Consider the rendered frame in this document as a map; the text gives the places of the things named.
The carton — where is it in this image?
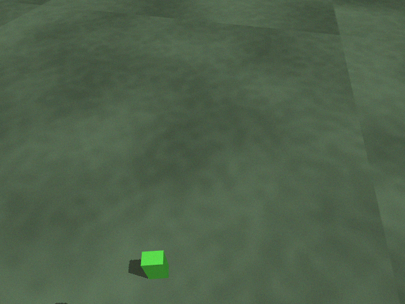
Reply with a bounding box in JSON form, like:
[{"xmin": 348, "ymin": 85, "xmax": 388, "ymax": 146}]
[{"xmin": 140, "ymin": 250, "xmax": 169, "ymax": 279}]

